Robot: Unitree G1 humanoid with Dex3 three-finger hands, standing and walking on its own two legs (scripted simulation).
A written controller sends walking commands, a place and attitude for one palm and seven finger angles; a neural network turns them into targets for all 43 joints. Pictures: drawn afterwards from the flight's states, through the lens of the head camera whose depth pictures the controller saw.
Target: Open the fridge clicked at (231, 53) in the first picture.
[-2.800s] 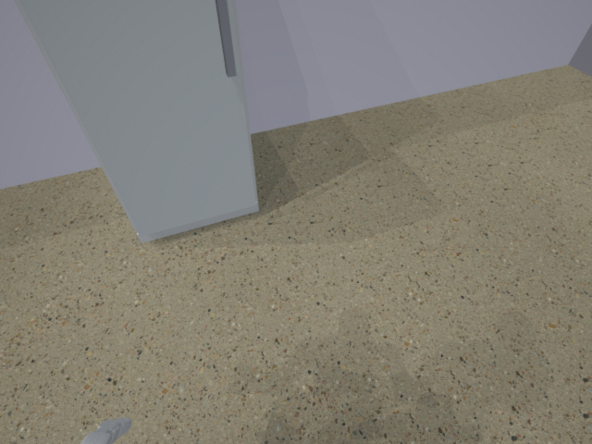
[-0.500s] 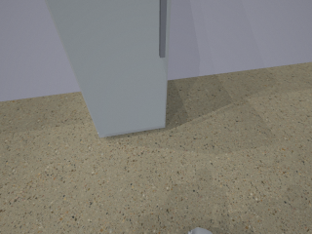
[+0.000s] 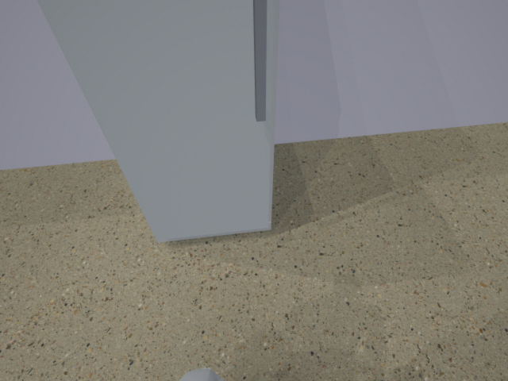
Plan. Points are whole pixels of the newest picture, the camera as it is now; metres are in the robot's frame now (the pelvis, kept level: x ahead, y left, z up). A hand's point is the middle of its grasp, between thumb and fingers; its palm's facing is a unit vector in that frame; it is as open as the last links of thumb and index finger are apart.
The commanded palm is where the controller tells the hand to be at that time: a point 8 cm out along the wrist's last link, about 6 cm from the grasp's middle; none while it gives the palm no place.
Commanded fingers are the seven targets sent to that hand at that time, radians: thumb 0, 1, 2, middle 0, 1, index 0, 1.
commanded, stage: turn to face it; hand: right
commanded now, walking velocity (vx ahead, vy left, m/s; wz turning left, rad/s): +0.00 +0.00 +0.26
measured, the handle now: (259, 46) +0.80 +0.03 +0.15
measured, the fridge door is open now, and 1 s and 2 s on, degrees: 0 0 0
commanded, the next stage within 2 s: take the last steps up to it in 0.06 s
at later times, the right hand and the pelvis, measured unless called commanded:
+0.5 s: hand out of the picture +0.10 -0.17 -0.19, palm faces -0.02 +0.99 -0.14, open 7.3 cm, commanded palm none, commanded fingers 0.00 -0.90 -0.90 0.20 0.30 0.20 0.30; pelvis +0.07 +0.00 -0.01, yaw +6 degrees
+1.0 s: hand (298, 287) +0.34 -0.07 -0.18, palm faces -0.10 +0.98 -0.19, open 7.3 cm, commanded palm none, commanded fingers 0.00 -0.90 -0.90 0.20 0.30 0.20 0.30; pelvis +0.23 +0.09 -0.02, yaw +8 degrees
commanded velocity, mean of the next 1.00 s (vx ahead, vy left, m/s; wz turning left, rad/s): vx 0.23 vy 0.05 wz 0.11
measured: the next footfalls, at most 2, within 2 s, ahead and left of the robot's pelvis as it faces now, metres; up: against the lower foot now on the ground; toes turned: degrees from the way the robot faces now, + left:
left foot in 0.14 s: +0.08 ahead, +0.14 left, +0.00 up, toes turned +9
right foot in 0.46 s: +0.10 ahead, -0.10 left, +0.00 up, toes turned -4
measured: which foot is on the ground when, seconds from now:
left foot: up 0.00-0.12, down 0.14-0.46, up 0.48-0.86, down 0.88-1.00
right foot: down 0.00-0.14, up 0.16-0.44, down 0.46-0.88, up 0.90-1.00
